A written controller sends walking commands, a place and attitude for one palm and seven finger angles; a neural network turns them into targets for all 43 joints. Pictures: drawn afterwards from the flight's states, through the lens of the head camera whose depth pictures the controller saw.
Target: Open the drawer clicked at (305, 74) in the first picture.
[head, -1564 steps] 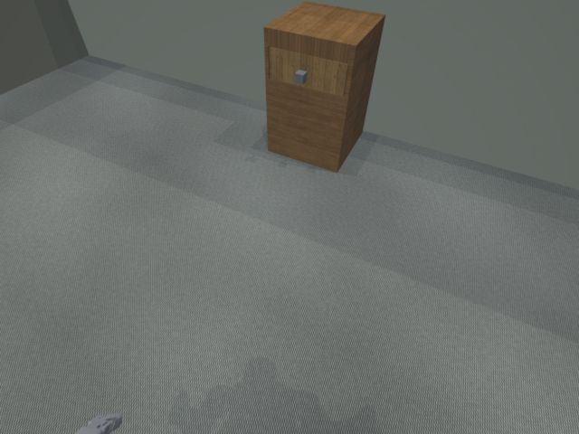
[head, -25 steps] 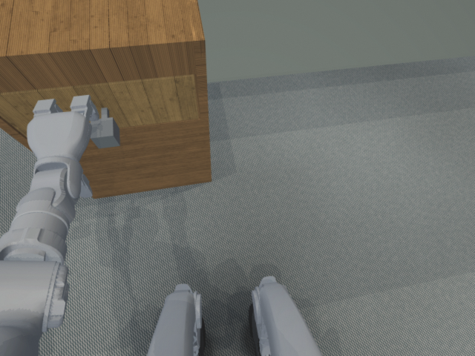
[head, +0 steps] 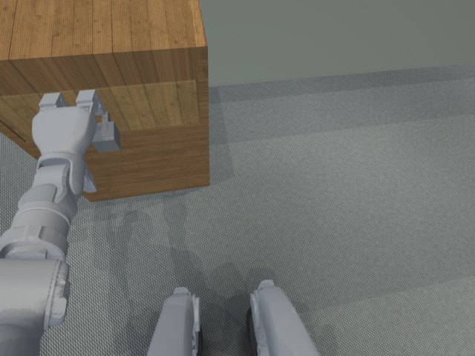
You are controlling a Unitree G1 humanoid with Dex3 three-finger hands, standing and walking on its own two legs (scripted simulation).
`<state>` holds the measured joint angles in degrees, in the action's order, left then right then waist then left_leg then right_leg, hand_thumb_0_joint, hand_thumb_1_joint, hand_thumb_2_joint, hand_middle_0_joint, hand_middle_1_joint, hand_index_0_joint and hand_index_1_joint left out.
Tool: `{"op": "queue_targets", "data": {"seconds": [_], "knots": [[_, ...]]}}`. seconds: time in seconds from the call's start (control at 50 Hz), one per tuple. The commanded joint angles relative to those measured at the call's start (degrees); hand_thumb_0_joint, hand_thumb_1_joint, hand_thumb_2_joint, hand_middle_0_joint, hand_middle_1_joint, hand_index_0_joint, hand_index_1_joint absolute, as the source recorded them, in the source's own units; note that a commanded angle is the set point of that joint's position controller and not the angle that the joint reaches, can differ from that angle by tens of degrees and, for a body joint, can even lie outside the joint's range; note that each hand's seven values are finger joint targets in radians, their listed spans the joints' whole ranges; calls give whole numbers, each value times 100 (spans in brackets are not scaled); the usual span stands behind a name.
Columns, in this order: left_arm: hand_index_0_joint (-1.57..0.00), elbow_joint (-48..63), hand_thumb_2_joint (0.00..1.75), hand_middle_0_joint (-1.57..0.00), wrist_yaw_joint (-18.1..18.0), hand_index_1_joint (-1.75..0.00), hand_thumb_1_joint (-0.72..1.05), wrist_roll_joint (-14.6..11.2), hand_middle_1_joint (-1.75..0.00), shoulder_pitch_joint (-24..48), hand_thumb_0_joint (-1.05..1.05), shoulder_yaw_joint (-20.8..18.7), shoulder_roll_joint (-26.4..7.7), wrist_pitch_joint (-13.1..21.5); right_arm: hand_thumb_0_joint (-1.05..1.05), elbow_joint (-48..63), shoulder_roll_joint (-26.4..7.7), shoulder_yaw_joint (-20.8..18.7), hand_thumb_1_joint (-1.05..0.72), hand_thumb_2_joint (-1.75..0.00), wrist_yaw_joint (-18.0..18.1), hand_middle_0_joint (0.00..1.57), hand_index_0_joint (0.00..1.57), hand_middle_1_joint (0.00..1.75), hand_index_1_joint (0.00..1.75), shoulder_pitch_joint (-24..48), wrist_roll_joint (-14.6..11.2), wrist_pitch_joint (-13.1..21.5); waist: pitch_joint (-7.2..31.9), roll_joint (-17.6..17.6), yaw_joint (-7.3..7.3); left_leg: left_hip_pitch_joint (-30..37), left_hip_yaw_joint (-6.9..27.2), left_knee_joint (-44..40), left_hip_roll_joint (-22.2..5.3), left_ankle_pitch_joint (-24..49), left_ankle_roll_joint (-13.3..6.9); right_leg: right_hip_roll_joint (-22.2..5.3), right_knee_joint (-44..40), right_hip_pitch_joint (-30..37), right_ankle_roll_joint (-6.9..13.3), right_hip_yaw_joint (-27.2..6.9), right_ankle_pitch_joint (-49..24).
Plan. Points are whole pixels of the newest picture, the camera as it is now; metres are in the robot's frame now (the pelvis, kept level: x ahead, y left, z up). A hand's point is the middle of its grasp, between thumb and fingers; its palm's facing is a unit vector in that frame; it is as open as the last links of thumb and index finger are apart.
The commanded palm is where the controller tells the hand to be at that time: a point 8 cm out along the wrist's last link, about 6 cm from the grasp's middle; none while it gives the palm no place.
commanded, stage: re-aim the fingers above the handle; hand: left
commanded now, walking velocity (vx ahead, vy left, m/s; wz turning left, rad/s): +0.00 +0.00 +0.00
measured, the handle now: (106, 128) +0.55 +0.25 -0.11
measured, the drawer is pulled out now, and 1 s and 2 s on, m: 0.00 0.00 0.00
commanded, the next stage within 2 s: lower the fingers behind the handle in 0.78 s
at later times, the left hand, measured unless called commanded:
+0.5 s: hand (79, 139) +0.48 +0.26 -0.04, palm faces +0.02 -0.04 -1.00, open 13.9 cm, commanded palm +0.46 +0.26 +0.01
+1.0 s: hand (73, 139) +0.48 +0.27 -0.03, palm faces -0.02 +0.03 -1.00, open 13.9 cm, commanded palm +0.46 +0.25 +0.01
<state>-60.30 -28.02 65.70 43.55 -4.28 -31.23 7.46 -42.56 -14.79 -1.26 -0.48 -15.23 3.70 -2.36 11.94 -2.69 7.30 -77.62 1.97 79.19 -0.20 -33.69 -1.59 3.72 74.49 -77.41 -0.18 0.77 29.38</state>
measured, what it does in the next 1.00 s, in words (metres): stands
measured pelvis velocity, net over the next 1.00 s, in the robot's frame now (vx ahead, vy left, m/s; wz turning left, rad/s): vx -0.01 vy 0.00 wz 0.00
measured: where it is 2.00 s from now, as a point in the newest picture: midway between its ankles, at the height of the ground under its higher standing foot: outside the picture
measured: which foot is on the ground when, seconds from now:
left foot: down 0.00-1.00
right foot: down 0.00-1.00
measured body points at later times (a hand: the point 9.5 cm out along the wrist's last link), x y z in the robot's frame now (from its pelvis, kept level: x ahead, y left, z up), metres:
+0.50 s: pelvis +0.00 +0.00 +0.00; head +0.16 +0.03 +0.42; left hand +0.48 +0.26 +0.02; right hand +0.04 -0.27 -0.12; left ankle +0.01 +0.10 -0.60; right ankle +0.04 -0.12 -0.60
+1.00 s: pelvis -0.01 +0.00 +0.00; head +0.15 +0.01 +0.42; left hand +0.48 +0.27 +0.02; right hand +0.03 -0.28 -0.13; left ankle +0.01 +0.10 -0.60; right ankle +0.04 -0.12 -0.60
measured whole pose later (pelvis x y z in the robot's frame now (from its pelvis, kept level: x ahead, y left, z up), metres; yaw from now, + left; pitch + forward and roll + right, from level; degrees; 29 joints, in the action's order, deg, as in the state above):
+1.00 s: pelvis -0.01 +0.00 +0.00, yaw +0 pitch +31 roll -3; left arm -67.5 -31.3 65.8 48.3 -3.6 -32.2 0.0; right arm -42.0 -15.3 -0.6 -1.3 -14.0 3.6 -2.2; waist 11.6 -3.0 8.6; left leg -77.7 1.8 78.9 -0.3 -32.6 -1.3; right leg 3.8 74.6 -77.8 0.1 0.7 28.4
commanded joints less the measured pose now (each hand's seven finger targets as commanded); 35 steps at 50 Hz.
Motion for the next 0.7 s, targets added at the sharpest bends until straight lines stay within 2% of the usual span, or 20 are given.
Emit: {"op": "queue_targets", "data": {"seconds": [0.0,0.02,0.04,0.1,0.16,0.22,0.24,0.26,0.3,0.32,0.36,0.42,0.44,0.46,0.52,0.54,0.58,0.62,0.66,0.68], "knots": [[-30,825,30,-30,-641,-120,-50,-23,-120,1982,0,-719,-1947,-245,0,179,-1044,-309,-90,-90,2,20,20,30,30,-884,4,2,3079,-675,-166,2341,24,-911,18,2587,3,42,-644,1591,253,143,-1779],[-30,807,30,-30,-695,-120,-50,22,-120,2005,0,-732,-2004,-323,0,186,-1046,-316,-90,-90,-4,20,20,30,30,-892,-8,-5,3193,-675,-160,2367,7,-915,20,2675,3,34,-633,1671,232,143,-1897],[-30,684,30,-30,-682,-120,-50,-5,-120,1901,0,-594,-1838,-437,0,190,-1045,-311,-90,-90,-30,20,20,30,30,-899,-10,-8,3166,-671,-156,2388,-22,-929,29,2635,0,43,-668,1737,232,148,-1913],[-30,537,30,-30,-513,-120,-50,-85,-120,2016,0,-377,-1657,-612,0,169,-1054,-329,-90,-90,-16,20,20,30,30,-938,-48,32,3131,-398,19,2362,-20,-989,19,2471,-28,41,-802,1874,192,130,-1901],[-30,1066,30,-30,-234,-120,-50,-181,-120,2327,0,-43,-1333,-518,0,171,-1022,-400,-90,-90,23,20,20,30,30,-987,-81,85,3573,-727,103,2935,28,-1049,-2,2656,4,46,-892,1822,188,145,-1964],[-30,992,30,-30,21,-120,-50,-271,-120,2279,0,204,-1020,-346,0,111,-978,-410,-90,-90,97,20,20,30,30,-1006,-91,112,3215,-470,245,2855,75,-1067,3,2439,-24,40,-989,1690,183,164,-1756],[-30,869,30,-30,64,-120,-50,-280,-120,2246,0,232,-1016,-308,0,67,-988,-393,-90,-90,117,20,20,30,30,-989,-82,126,2915,-426,261,2696,61,-1068,-4,2228,-39,47,-1012,1591,206,164,-1595],[-30,1014,30,-30,53,-120,-50,-226,-120,2531,0,216,-1118,-201,0,57,-985,-379,-90,-90,150,20,20,30,30,-988,-79,135,2859,-458,304,2617,96,-1069,-8,2116,-39,33,-1010,1461,203,166,-1447],[-30,984,30,-30,-11,-120,-50,-170,-120,2446,0,-33,-1383,-76,0,46,-1013,-352,-90,-90,154,20,20,30,30,-949,-47,116,2739,-670,144,2618,101,-1065,3,2162,-19,37,-928,1332,268,166,-1382],[-30,1070,30,-30,-114,-120,-50,-54,-120,2521,0,-115,-1486,6,0,65,-998,-347,-90,-90,162,20,20,30,30,-929,-37,105,2867,-839,114,2700,141,-1041,0,2268,9,37,-856,1192,274,177,-1368],[-30,855,30,-30,-333,-120,-50,39,-120,2282,0,-223,-1443,-7,0,78,-995,-338,-90,-90,112,20,20,30,30,-884,-2,66,2696,-930,6,2699,176,-1042,-3,2393,67,40,-784,1004,310,229,-1316],[-30,384,30,-30,-618,-120,-50,63,-120,2031,0,-498,-1698,-268,0,139,-1037,-273,-90,-90,19,20,20,30,30,-806,17,-9,2503,-830,-93,2344,123,-1020,8,2312,61,36,-699,1059,298,239,-1280],[-30,257,30,-30,-676,-120,-50,56,-120,2060,0,-420,-1622,-399,0,157,-1039,-276,-90,-90,-3,20,20,30,30,-808,13,-13,2479,-659,-35,2264,109,-1013,5,2242,38,44,-719,1127,285,246,-1284],[-30,357,30,-30,-725,-120,-50,89,-120,2056,0,-564,-1839,-479,0,206,-1059,-269,-90,-90,-12,20,20,30,30,-823,1,-11,2729,-695,-129,2266,84,-1031,15,2361,40,35,-692,1327,273,221,-1444],[-30,466,30,-30,-620,-120,-50,35,-120,1872,0,-569,-1862,-712,0,283,-1081,-286,-90,-90,-55,20,20,30,30,-872,-31,-29,3316,-714,-217,2560,53,-1058,11,2691,65,37,-648,1727,243,219,-1828],[-30,477,30,-30,-522,-120,-50,-29,-120,1816,0,-349,-1593,-768,0,302,-1064,-303,-90,-90,-61,20,20,30,30,-879,-47,-25,3309,-696,-172,2660,26,-1092,7,2663,58,54,-733,1807,240,208,-1853],[-30,939,30,-30,-355,-120,-50,-96,-120,1993,0,-202,-1429,-707,0,290,-1051,-372,-90,-90,-33,20,20,30,30,-934,-79,23,3600,-723,-98,3019,81,-1149,-26,2763,69,55,-816,1887,215,216,-1910],[-30,1327,30,-30,-189,-120,-50,-194,-120,2262,0,105,-1042,-553,0,243,-1010,-441,-90,-90,14,20,20,30,30,-972,-105,68,3798,-752,75,3393,186,-1178,-58,2816,92,45,-915,1733,197,229,-1830],[-30,1441,30,-30,-98,-120,-50,-268,-120,2540,0,332,-791,-408,0,152,-981,-464,-90,-90,94,20,20,30,30,-986,-102,108,3421,-567,267,3251,183,-1201,-48,2460,36,37,-1049,1594,175,207,-1593],[-30,1392,30,-30,-95,-120,-50,-243,-120,2597,0,265,-934,-335,0,76,-995,-456,-90,-90,137,20,20,30,30,-1015,-96,124,3148,-451,283,3125,188,-1221,-45,2262,15,37,-1075,1548,194,200,-1470]]}}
